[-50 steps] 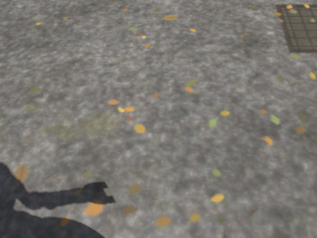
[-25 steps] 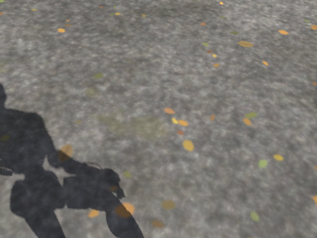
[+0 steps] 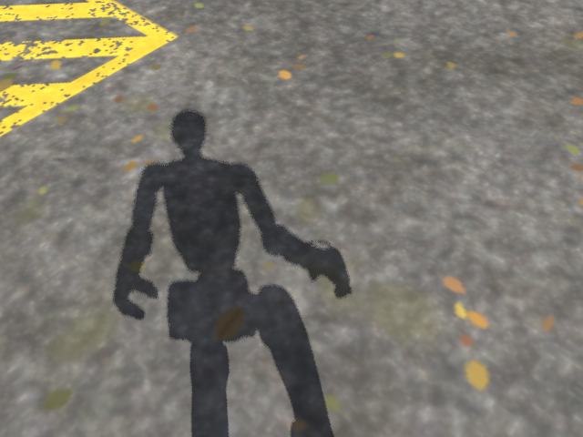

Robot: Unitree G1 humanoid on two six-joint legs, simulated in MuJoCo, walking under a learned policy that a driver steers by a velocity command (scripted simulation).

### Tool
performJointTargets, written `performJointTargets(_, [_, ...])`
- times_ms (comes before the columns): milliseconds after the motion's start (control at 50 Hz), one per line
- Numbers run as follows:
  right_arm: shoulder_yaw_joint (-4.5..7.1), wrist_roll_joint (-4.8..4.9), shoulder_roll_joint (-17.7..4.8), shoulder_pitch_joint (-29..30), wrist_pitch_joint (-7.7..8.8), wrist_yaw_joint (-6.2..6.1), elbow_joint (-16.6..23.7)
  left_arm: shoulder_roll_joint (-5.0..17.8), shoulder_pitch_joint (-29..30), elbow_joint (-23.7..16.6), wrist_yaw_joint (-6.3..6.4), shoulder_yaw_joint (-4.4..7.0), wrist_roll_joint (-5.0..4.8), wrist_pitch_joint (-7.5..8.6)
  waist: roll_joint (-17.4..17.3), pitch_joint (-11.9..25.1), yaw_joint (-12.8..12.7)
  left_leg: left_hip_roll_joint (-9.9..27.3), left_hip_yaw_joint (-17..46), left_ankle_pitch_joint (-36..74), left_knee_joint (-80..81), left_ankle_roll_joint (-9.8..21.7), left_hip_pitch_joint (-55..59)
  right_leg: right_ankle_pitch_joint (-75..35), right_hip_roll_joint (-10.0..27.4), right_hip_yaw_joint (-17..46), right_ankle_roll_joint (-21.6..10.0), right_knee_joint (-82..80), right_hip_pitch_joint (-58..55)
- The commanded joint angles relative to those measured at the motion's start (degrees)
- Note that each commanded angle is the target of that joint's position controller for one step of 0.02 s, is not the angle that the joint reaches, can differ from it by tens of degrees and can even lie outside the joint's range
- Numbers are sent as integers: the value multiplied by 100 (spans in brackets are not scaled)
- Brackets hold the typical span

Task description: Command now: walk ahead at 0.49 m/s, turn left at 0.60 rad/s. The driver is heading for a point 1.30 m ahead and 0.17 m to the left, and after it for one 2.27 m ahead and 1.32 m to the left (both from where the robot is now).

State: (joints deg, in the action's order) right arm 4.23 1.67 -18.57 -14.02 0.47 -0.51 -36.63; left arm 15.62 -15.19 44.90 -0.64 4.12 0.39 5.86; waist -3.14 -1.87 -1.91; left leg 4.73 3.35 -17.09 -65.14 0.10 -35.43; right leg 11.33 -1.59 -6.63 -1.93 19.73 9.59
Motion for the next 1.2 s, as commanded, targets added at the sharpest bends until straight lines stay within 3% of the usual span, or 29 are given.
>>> performJointTargets(20, [27, -41, -189, 15, 42, 36, 424, 849, 343, -296, 35, 199, -4, 115, 661, -59, 141, 343, 302, 640, 421, -90, -644, -713, 1763, 1091, -1023, -1262, -265])
performJointTargets(100, [-42, -75, -66, 695, 145, 195, 543, 990, 414, -223, 79, 205, -23, 4, 546, -294, -55, 174, -178, 1760, 1960, -48, -197, -1867, 1451, 47, -747, -1055, -285])
performJointTargets(160, [-4, -75, -109, 993, 150, 326, 703, 1211, 201, -116, 119, 253, -130, -126, 683, -187, -134, -46, -529, 1758, 2656, 62, 230, -2937, 1535, -232, -569, -622, -679])
performJointTargets(200, [123, -109, -357, 727, 108, 371, 711, 1378, 260, -137, 148, 310, -264, -197, 846, 78, 96, -347, -720, 1313, 2909, 269, 685, -4050, 1591, -327, -436, 69, -1008])
performJointTargets(240, [391, -132, -796, -510, 70, 314, 413, 1298, 369, -205, 164, 292, -352, -268, 674, 729, 794, -802, -852, 1677, 3529, 623, 2272, -4279, 1347, -513, -159, 1855, -749])
performJointTargets(260, [522, -115, -1179, -1008, 26, 176, 354, 1018, 109, -283, 142, 190, -173, -250, -41, 1105, 966, -307, -61, 3432, 3622, 907, 3638, -2274, 1013, -562, 198, 3466, 391])
performJointTargets(280, [505, -187, -1721, -592, -3, 80, 583, 335, -555, -426, 56, -23, 213, -216, -1583, 1630, 139, 1139, 2182, 6156, 3027, 1848, 5108, 3025, 90, -175, 587, 5630, 2351])
performJointTargets(300, [419, -257, -1489, -565, 84, 182, 867, 830, -603, -400, 8, -23, 42, -172, -902, 3047, 484, 1794, 3729, 4609, 3787, 2513, 5362, 3026, -54, 1147, 565, 6440, 2631])
performJointTargets(320, [347, -215, -1160, -346, 131, 244, 847, 1139, 158, -520, 15, 68, -149, -199, -172, 2433, 645, 1425, 3092, 3582, 4121, 2198, 4861, 2347, 190, 1267, 467, 6316, 2889])
performJointTargets(340, [296, -97, -984, -89, 144, 235, 765, 1046, 417, -621, 77, 41, -131, -236, 82, 1627, 464, 1112, 2554, 2907, 4248, 1880, 4087, 1832, 355, 1167, 426, 5840, 3087])
performJointTargets(360, [244, -58, -832, 131, 130, 201, 770, 1006, 470, -568, 152, 35, -51, -292, 237, 1172, 311, 897, 2235, 2704, 4366, 1693, 3352, 1547, 525, 1186, 437, 5467, 2936])
performJointTargets(380, [222, -111, -792, 330, 108, 157, 795, 1057, 419, -566, 185, 52, -26, -359, 114, 985, 128, 754, 2010, 2756, 4490, 1617, 2720, 1366, 579, 1220, 434, 5173, 2564])
performJointTargets(420, [214, -239, -786, 529, 104, 98, 802, 967, 216, -466, 204, 39, 7, -449, -37, 994, -47, 616, 1685, 3262, 4554, 1583, 2127, 1210, 510, 1095, 496, 4798, 2070])
performJointTargets(480, [200, -223, -784, 441, 96, 2, 651, 750, 257, -420, 259, -38, 33, -508, -46, 1178, 6, 517, 1336, 3759, 4439, 1562, 2035, 955, 451, 1022, 658, 4106, 1919])
performJointTargets(600, [102, -257, -630, 547, -61, -41, 497, 670, 747, -562, 249, -73, -35, -618, -413, 860, 251, 328, 1407, 1166, 4587, 1326, 1680, 457, 438, 1000, 659, 2765, 1421])
performJointTargets(640, [57, -262, -551, 505, -81, 1, 416, 658, 813, -609, 216, -71, -31, -579, -494, 738, 315, 373, 1564, 938, 4455, 1304, 1739, 623, 399, 957, 582, 2292, 1224])
performJointTargets(680, [-35, -224, -373, 576, -98, 25, 346, 535, 621, -572, 152, -84, -8, -509, -447, 697, 127, 273, 1566, 979, 4155, 1115, 1700, 179, 322, 819, 416, 1199, 611])
performJointTargets(700, [-100, -225, -203, 391, -86, 30, 252, 531, 551, -568, 120, -97, 64, -472, -305, 674, 84, 87, 1488, 864, 4025, 848, 1598, -495, 429, 922, 297, 515, 171])
performJointTargets(720, [-147, -305, -52, 140, -51, 23, 203, 877, 500, -629, 127, -45, 162, -446, 261, 725, 245, -294, 1168, 356, 3503, 486, 1446, -1434, 1125, 1600, 58, 297, -160])
performJointTargets(740, [-118, -282, -33, -308, -19, 34, 166, 1090, 828, -599, 136, -11, 193, -460, 1319, 641, 753, -806, 465, -403, 3338, 204, 1437, -1587, 1586, 2082, -484, 298, 162])
performJointTargets(760, [-97, -350, -232, -50, -20, 17, 156, 683, 997, -637, 120, -100, 143, -455, 1371, 610, 587, -622, 379, -193, 3476, 27, 1952, -815, 1558, 2175, -640, 102, 656])
performJointTargets(780, [-56, -336, -315, 240, -46, 11, 178, 546, 1010, -632, 97, -142, 118, -438, 1233, 519, 470, -611, 396, 172, 3588, 13, 2144, -177, 1214, 1885, -400, 141, 728])
performJointTargets(800, [-60, -335, -256, 427, -97, -6, 163, 602, 922, -595, 81, -130, 102, -419, 1121, 466, 364, -605, 401, 415, 3605, 33, 2269, 186, 989, 1670, -184, 203, 797])
performJointTargets(860, [-60, -291, -213, 411, -172, 1, 113, 643, 734, -557, 85, -138, 67, -349, 857, 262, 266, -523, 583, 727, 3740, 177, 2179, 257, 746, 1323, 11, 358, 719])
performJointTargets(1060, [-31, -243, -95, 311, -112, -65, -177, 481, 605, -518, 99, -197, 24, -401, 271, 433, 140, -439, 687, 1496, 3725, 96, 2307, -483, 554, 1109, -39, 695, 287])
performJointTargets(1100, [-40, -231, -50, 181, -137, -90, -287, 479, 522, -441, 85, -205, 25, -422, 360, 458, 139, -607, 496, 451, 3659, 116, 2304, 715, 476, 1102, -98, 524, 320])
performJointTargets(1140, [-15, -182, -86, 161, -98, -94, -283, 712, 387, -381, 103, -133, -49, -448, 743, 24, 92, -840, 149, -984, 3254, 167, 1626, 2435, 740, 1652, -453, 124, 410])
performJointTargets(1180, [-23, -92, -15, 377, 85, -59, -140, 942, 69, -267, 150, -65, -113, -411, 1189, -446, 18, -767, -221, -863, 2550, 163, 792, 3401, 1661, 2965, -1016, -600, 220])
performJointTargets(1200, [-30, -54, -11, 555, 195, -37, -78, 1007, -21, -228, 173, -36, -124, -385, 1185, -667, -36, -589, -222, -767, 2430, 191, 598, 3316, 1949, 3372, -1196, -744, 278])
